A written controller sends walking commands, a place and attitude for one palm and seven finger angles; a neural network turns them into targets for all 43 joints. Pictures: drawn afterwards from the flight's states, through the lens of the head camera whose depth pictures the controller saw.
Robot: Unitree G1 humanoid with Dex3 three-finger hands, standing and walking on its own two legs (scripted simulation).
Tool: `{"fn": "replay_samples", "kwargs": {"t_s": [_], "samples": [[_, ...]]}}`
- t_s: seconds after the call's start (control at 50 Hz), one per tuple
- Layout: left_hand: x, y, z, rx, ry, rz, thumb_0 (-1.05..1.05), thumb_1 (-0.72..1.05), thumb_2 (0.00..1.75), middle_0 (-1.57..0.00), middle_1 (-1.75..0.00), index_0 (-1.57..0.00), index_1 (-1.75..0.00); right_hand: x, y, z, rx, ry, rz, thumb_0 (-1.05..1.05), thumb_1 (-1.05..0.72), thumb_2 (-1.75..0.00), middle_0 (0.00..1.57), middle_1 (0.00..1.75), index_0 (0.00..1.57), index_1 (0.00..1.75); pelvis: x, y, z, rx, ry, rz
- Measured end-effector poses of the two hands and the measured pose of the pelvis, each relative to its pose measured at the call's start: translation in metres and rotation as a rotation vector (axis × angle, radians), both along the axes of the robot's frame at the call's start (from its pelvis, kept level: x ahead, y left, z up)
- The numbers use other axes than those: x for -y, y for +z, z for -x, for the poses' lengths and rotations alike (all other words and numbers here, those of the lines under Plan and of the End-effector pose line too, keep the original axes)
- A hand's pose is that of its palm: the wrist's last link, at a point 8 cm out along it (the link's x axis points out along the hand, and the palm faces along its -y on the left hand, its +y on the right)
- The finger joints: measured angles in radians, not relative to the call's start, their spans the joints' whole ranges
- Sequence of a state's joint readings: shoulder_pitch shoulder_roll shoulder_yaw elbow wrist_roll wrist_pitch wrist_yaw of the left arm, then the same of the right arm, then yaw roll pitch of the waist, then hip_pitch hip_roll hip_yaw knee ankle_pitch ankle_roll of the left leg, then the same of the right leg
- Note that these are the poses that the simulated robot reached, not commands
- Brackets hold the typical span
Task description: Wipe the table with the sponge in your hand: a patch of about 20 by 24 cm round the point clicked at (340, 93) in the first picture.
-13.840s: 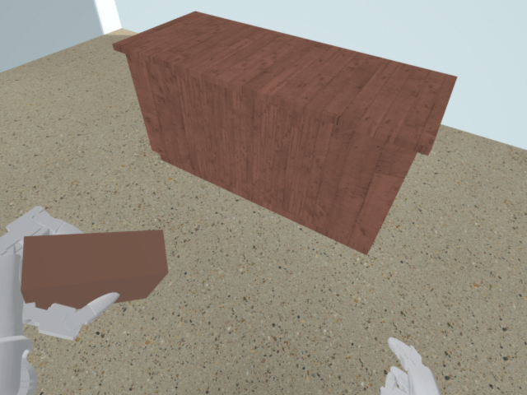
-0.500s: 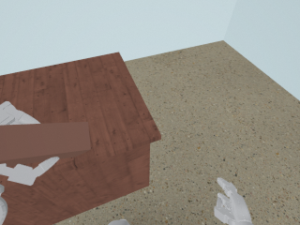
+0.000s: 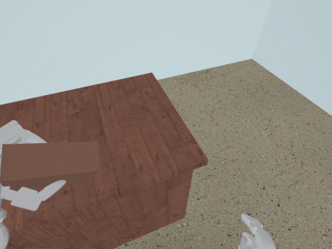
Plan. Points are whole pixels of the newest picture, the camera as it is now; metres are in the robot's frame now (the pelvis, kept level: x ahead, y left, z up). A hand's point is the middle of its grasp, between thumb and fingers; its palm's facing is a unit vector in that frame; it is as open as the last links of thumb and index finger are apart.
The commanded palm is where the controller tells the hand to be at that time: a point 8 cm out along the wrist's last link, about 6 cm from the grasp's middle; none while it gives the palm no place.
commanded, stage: shuffle to correct the standing spot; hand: left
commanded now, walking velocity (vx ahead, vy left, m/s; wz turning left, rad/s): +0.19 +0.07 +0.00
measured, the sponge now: (65, 165) +0.23 +0.20 +0.16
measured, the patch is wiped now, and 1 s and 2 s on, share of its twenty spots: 0.00 0.00 0.00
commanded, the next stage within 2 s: come to a stop and stand still in 0.62 s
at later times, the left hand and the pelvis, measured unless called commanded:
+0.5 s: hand (8, 160) +0.22 +0.29 +0.18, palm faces +0.38 -0.83 -0.41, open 9.5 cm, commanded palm +0.18 +0.33 +0.19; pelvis +0.01 +0.05 +0.01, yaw -2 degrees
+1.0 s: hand (35, 148) +0.26 +0.27 +0.17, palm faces +0.34 -0.86 -0.38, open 9.5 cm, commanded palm +0.21 +0.31 +0.19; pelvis +0.04 +0.04 +0.01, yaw -2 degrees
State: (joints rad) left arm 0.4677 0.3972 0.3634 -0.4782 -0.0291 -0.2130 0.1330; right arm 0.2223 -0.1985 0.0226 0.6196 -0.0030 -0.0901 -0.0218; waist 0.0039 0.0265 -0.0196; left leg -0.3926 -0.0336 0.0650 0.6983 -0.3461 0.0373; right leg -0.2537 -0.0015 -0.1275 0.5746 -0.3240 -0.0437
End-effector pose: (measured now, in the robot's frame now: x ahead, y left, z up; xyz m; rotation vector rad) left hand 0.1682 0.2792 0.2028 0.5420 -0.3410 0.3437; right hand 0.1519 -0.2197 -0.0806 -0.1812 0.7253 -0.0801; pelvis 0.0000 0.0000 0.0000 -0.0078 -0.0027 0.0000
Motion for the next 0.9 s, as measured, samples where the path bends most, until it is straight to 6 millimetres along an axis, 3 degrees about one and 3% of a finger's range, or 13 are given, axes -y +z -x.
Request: {"fn": "replay_samples", "kwargs": {"t_s": [0.12,0.24,0.38,0.48,0.62,0.76,0.9], "samples": [[-0.026,-0.017,-0.003,-0.024,0.054,0.112,0.0,-0.45,1.02,-0.81,-1.35,-0.8,-1.35,-0.005,0.01,0.012,-0.05,-0.02,0.049,0.01,-0.91,-0.9,0.21,0.3,0.2,0.3,-0.019,0.009,-0.003,0.017,-0.019,-0.028],[-0.04,-0.018,-0.016,0.036,-0.04,0.094,0.0,-0.45,1.02,-0.81,-1.35,-0.8,-1.35,-0.015,0.013,0.01,0.01,-0.095,0.108,0.01,-0.91,-0.9,0.2,0.3,0.2,0.3,-0.048,-0.003,-0.002,0.044,-0.027,-0.02],[-0.054,-0.001,-0.017,0.017,-0.04,0.007,0.0,-0.45,1.02,-0.81,-1.35,-0.8,-1.35,-0.049,0.014,0.008,0.028,-0.079,0.027,0.01,-0.91,-0.9,0.2,0.3,0.2,0.3,-0.053,0.003,-0.001,0.01,-0.026,-0.011],[-0.054,-0.005,-0.012,-0.028,-0.01,0.039,0.0,-0.45,1.02,-0.81,-1.35,-0.8,-1.35,-0.06,0.004,0.007,-0.013,-0.042,-0.005,0.01,-0.91,-0.9,0.21,0.3,0.2,0.3,-0.054,0.005,-0.006,0.007,-0.028,0.008],[-0.056,-0.023,-0.03,-0.041,-0.004,0.138,0.0,-0.45,1.02,-0.81,-1.35,-0.8,-1.35,-0.053,0.006,0.001,-0.029,-0.057,0.042,0.01,-0.9,-0.9,0.21,0.3,0.2,0.3,-0.057,0.004,-0.017,0.028,-0.039,0.0],[-0.043,-0.013,-0.048,-0.045,-0.046,0.096,0.0,-0.45,1.02,-0.81,-1.35,-0.8,-1.35,-0.04,0.022,-0.017,0.016,-0.072,0.053,0.01,-0.91,-0.9,0.21,0.3,0.2,0.3,-0.047,0.009,-0.027,0.005,-0.03,0.009],[-0.034,-0.015,-0.052,-0.086,-0.044,0.101,0.0,-0.45,1.02,-0.81,-1.35,-0.8,-1.35,-0.022,0.023,-0.032,0.02,-0.076,0.06,0.01,-0.91,-0.9,0.21,0.3,0.2,0.3,-0.04,0.01,-0.035,-0.001,-0.039,0.01]]}}
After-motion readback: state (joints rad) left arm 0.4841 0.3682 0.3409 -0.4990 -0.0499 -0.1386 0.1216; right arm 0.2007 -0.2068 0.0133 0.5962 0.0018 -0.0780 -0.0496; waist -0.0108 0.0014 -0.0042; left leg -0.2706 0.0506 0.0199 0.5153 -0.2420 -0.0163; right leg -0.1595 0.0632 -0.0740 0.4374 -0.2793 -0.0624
